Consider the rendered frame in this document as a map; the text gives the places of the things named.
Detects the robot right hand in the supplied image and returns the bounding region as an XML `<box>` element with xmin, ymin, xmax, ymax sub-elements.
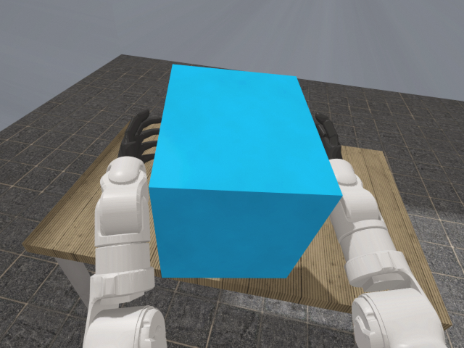
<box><xmin>313</xmin><ymin>112</ymin><xmax>342</xmax><ymax>160</ymax></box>

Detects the robot right upper arm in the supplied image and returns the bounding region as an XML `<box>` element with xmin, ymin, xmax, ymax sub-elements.
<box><xmin>352</xmin><ymin>288</ymin><xmax>447</xmax><ymax>348</ymax></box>

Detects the carton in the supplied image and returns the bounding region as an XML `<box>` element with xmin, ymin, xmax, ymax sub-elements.
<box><xmin>149</xmin><ymin>65</ymin><xmax>343</xmax><ymax>278</ymax></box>

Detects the table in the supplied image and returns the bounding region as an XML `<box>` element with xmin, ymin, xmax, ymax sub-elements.
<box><xmin>22</xmin><ymin>121</ymin><xmax>452</xmax><ymax>348</ymax></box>

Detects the robot left hand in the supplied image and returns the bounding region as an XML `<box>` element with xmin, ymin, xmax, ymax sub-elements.
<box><xmin>117</xmin><ymin>109</ymin><xmax>162</xmax><ymax>164</ymax></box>

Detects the robot left forearm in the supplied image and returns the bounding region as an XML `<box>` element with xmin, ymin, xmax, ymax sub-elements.
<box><xmin>83</xmin><ymin>157</ymin><xmax>155</xmax><ymax>348</ymax></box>

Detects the robot left upper arm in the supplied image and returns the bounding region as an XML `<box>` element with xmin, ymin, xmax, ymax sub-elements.
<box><xmin>84</xmin><ymin>305</ymin><xmax>167</xmax><ymax>348</ymax></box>

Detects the robot right forearm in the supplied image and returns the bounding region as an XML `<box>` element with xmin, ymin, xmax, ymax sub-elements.
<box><xmin>329</xmin><ymin>159</ymin><xmax>446</xmax><ymax>345</ymax></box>

